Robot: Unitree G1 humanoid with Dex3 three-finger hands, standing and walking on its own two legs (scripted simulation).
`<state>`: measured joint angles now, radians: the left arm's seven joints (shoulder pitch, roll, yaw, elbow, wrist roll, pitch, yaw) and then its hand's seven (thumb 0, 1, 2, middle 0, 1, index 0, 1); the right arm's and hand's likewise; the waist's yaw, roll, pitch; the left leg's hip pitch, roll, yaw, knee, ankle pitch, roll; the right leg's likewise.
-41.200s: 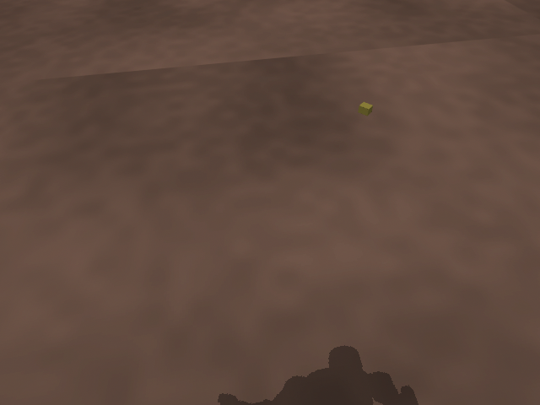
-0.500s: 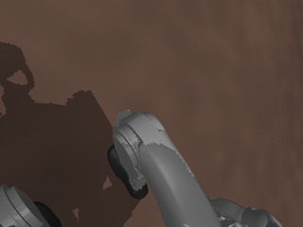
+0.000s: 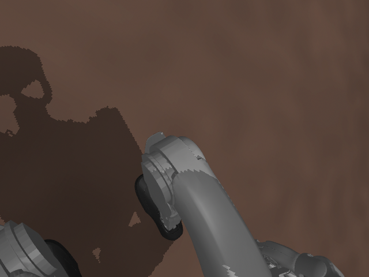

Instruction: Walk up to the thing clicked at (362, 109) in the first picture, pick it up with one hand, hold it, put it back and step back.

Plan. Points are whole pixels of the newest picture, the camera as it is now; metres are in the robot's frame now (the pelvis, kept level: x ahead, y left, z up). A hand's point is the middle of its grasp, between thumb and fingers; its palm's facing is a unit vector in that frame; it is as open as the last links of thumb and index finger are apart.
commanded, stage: settle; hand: left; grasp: from above
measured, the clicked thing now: out of the picture +0.49 +0.31 -0.28
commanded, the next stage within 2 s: lift in 0.44 s
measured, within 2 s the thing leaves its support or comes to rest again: neither
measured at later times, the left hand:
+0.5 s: hand out of the picture +0.47 +0.30 -0.15, palm faces +0.04 -0.48 -0.88, open 9.8 cm
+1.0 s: hand out of the picture +0.45 +0.31 -0.07, palm faces +0.07 -0.47 -0.88, open 9.8 cm
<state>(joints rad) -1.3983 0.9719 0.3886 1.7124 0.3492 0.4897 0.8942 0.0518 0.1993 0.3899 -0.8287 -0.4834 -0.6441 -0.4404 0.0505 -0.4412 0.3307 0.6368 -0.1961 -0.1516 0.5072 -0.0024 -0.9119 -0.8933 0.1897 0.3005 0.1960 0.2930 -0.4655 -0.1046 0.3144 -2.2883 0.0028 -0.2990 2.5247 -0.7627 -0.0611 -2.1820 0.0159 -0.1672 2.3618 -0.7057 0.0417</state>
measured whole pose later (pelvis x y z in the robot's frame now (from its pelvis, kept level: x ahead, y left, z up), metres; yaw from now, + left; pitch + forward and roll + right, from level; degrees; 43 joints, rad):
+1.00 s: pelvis -0.01 -0.01 +0.05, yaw +4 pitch +35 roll -6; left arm -1.29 0.66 0.36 1.53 0.48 0.66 0.68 0.04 0.16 0.58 -0.87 -0.79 -0.54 -0.57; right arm 0.15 -0.33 0.05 0.89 -0.09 -0.14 0.39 0.00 -0.92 -0.89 0.19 0.30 0.20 0.29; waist -0.28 0.06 -0.04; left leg -2.22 0.05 -0.16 2.28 -0.70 -0.05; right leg -2.18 0.02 -0.07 2.20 -0.65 0.02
